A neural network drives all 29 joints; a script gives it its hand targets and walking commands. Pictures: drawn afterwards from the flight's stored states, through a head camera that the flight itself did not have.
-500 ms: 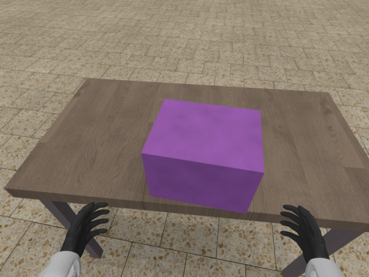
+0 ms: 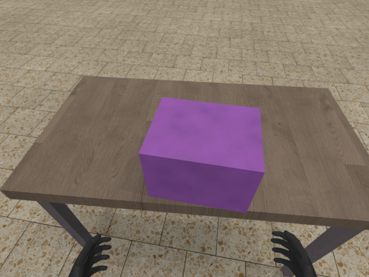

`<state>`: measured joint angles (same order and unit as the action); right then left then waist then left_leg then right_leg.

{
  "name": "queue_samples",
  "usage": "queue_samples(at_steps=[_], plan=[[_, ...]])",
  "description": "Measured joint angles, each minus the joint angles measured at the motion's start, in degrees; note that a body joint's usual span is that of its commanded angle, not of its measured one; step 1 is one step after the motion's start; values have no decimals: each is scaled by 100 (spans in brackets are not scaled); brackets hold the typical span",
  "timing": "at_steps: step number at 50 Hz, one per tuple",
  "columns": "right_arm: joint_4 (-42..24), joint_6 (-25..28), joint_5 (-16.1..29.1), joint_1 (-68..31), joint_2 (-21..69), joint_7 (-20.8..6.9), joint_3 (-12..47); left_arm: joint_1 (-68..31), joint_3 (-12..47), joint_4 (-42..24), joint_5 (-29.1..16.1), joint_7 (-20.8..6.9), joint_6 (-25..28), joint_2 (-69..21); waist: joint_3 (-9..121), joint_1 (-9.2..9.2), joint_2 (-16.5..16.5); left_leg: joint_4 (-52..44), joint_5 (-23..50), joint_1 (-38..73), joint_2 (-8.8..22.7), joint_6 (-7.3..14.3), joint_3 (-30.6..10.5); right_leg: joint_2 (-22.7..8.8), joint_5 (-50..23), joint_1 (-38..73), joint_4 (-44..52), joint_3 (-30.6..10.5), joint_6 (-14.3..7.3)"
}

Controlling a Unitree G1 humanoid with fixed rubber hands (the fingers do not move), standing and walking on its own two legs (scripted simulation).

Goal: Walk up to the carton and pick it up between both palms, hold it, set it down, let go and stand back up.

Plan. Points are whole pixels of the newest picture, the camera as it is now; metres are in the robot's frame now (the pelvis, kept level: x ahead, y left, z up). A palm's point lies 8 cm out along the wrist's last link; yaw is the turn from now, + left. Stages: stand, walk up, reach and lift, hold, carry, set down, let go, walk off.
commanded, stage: set down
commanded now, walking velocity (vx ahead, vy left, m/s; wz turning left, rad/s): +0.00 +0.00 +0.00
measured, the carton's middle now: (202, 153) +0.42 -0.03 +0.03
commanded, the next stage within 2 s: let go in 0.12 s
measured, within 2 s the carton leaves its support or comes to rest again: neither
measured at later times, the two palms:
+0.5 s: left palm out of the picture +0.16 +0.22 -0.07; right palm out of the picture +0.15 -0.23 -0.08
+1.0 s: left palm out of the picture +0.12 +0.23 -0.12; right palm out of the picture -0.01 -0.27 -0.13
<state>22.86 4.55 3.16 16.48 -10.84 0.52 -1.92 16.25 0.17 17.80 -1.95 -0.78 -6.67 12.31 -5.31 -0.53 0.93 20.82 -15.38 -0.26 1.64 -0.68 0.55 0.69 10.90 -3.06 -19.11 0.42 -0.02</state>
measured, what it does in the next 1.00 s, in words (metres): stands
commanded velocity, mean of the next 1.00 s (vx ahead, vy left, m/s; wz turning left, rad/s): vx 0.00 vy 0.00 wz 0.00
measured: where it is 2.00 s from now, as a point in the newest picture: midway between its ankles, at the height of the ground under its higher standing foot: outside the picture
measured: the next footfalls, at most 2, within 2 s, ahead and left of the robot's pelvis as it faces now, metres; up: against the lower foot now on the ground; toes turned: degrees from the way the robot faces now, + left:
none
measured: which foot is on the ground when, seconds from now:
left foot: down 0.00-1.00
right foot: down 0.00-1.00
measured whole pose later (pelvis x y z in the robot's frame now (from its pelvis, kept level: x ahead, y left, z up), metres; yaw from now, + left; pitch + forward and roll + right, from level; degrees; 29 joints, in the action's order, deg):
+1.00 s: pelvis -0.02 +0.00 -0.02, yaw -9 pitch +2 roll +0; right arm 45.5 -1.5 -2.6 17.3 -14.9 -0.8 -4.0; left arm 18.4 -2.2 36.3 2.4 -0.2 0.9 13.0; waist 0.0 1.3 -0.7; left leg 33.1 -20.7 -14.2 1.1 0.6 5.0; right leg 3.3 14.3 -21.7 -34.1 -7.3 0.3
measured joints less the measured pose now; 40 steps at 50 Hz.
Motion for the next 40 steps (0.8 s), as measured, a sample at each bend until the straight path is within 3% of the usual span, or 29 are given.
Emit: queue_samples(at_steps=[17, 31, 33, 36, 40], plan=[[1480, 445, -431, -727, 61, -137, -23, -608, -85, 977, 182, 125, -136, -84, -18, 56, -76, 104, 26, -122, -1, -11, 64, -4, 9, -187, -204, -45, -14], [1762, 581, -496, -723, 44, -160, -68, -665, -52, 1199, 158, 113, -132, -117, 24, -13, -45, 154, 30, -141, 30, -32, 109, 22, 4, -230, -275, -68, -36], [1714, 253, -605, -734, -34, -150, -99, -545, -83, 1275, 309, 62, 215, -91, 170, -98, -35, 385, -63, -438, 55, -34, 212, 50, 72, -596, -541, -165, -36], [1689, -268, -571, -760, -196, -134, -173, -279, -184, 1514, 481, 12, 601, 45, 213, -54, -16, 788, -252, -869, 94, -25, 353, 95, 208, -1106, -978, -304, -29], [1885, -586, -548, -522, -439, -138, -293, 60, -256, 1727, 493, -27, 808, 108, 254, -16, -6, 1160, -446, -1234, 125, -16, 528, 129, 199, -1574, -1391, -455, -27]])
